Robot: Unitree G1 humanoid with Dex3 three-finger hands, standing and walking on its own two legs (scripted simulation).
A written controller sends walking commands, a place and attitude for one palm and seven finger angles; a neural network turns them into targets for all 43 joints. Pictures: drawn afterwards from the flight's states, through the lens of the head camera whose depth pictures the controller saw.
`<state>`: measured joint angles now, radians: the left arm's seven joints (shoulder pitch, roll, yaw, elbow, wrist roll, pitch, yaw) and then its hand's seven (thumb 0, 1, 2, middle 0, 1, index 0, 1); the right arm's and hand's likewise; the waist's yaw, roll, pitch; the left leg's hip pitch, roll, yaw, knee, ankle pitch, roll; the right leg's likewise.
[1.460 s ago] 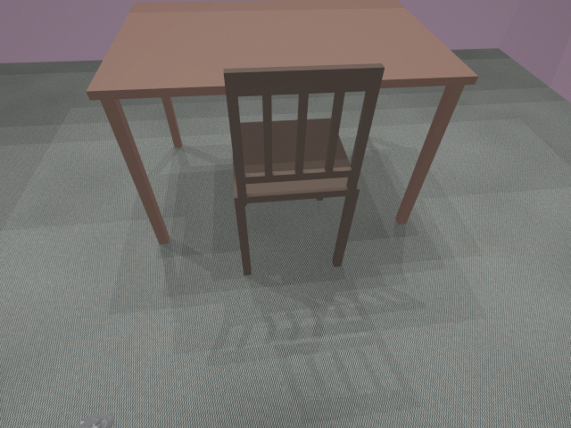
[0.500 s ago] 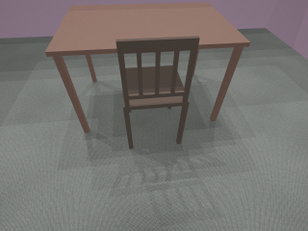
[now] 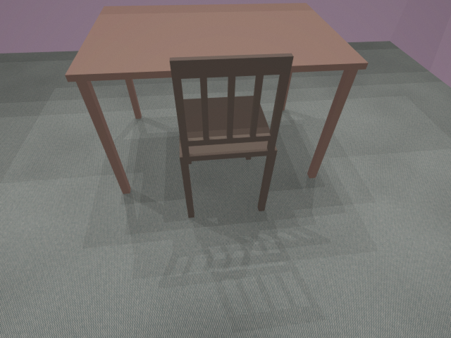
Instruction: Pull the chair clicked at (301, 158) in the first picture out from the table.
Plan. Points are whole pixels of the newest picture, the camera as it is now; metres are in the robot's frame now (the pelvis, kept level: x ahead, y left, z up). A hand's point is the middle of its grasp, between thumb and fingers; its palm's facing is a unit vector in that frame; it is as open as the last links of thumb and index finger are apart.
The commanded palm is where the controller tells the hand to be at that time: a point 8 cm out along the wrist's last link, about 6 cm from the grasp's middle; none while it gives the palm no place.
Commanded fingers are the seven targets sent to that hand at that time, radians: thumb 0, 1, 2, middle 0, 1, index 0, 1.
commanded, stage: walk to a spot facing it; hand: left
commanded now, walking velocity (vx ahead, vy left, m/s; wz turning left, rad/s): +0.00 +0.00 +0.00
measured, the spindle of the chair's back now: (230, 108) +0.89 +0.03 -0.10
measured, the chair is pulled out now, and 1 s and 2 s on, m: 0.00 0.00 0.00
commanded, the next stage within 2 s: none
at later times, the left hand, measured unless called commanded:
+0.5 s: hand out of the picture +0.06 +0.19 -0.18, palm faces -0.16 -0.95 -0.27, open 7.4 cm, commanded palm none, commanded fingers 0.00 0.90 0.90 -0.20 -0.30 -0.20 -0.30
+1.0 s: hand out of the picture +0.09 +0.19 -0.17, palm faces -0.35 -0.90 -0.24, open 7.4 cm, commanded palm none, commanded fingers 0.00 0.90 0.90 -0.20 -0.30 -0.20 -0.30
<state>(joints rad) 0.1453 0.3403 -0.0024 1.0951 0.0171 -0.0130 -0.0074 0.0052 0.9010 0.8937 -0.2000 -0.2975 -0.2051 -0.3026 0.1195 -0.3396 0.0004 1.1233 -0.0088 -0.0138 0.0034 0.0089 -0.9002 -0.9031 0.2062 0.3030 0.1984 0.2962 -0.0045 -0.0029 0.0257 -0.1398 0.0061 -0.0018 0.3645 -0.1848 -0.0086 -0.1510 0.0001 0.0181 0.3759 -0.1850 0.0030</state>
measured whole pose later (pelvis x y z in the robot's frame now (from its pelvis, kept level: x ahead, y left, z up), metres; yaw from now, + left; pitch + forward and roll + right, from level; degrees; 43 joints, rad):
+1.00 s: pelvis -0.03 +0.02 -0.01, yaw -27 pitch +1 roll +1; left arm 0.28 0.22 0.07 0.91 0.03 0.04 -0.01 0.00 0.90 0.89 -0.20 -0.30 -0.21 -0.30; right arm 0.10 -0.23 -0.06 0.90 0.00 0.03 -0.03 0.01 -0.90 -0.90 0.20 0.30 0.19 0.30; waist 0.06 -0.03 0.04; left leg -0.32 0.00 -0.04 0.70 -0.40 -0.05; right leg -0.34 0.11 0.22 0.46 -0.12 -0.01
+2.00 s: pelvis +0.04 -0.15 -0.01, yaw -57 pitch -1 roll -2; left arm 0.36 0.18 0.05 1.05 0.03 -0.07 0.01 -0.01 0.93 0.89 -0.20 -0.30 -0.20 -0.30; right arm 0.16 -0.18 -0.06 0.97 -0.03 -0.02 0.03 0.01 -0.91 -0.90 0.20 0.30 0.19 0.30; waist 0.01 0.03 0.01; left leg -0.61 0.14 0.08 0.91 -0.17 -0.05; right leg -0.01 0.06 -0.05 0.32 -0.31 -0.05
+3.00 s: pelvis +0.21 -0.32 -0.01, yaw -42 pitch -1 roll +1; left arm 0.19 0.16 0.06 0.93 0.03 -0.01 0.03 -0.02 0.93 0.89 -0.20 -0.30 -0.21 -0.30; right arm 0.19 -0.24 -0.10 0.99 -0.02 0.06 0.01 0.01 -0.91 -0.90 0.20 0.30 0.19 0.30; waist -0.02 0.01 0.07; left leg -0.49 0.09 0.07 0.99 -0.40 -0.07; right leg -0.16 -0.13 -0.28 0.52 -0.32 0.01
